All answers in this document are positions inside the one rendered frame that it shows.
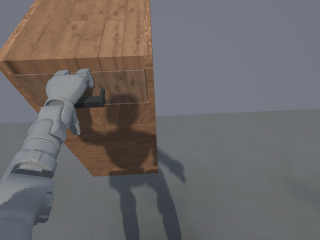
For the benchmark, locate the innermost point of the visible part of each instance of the handle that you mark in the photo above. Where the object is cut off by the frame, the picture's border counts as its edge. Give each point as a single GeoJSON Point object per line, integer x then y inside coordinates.
{"type": "Point", "coordinates": [91, 101]}

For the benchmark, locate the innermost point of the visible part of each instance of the left robot forearm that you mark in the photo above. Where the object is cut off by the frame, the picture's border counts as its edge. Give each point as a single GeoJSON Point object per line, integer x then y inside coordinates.
{"type": "Point", "coordinates": [40, 149]}

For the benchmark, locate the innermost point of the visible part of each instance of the cabinet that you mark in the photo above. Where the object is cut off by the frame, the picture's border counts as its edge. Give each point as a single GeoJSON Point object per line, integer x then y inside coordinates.
{"type": "Point", "coordinates": [100, 35]}

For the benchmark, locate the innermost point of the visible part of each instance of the robot left upper arm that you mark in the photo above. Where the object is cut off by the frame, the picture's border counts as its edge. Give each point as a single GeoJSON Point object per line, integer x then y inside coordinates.
{"type": "Point", "coordinates": [25, 201]}

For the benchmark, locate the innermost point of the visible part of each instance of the robot left hand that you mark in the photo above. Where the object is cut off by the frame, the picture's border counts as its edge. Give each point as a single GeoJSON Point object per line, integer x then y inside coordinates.
{"type": "Point", "coordinates": [70, 87]}

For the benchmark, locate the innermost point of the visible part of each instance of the drawer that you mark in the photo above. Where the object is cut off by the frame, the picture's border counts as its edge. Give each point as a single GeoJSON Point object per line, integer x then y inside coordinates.
{"type": "Point", "coordinates": [121, 86]}

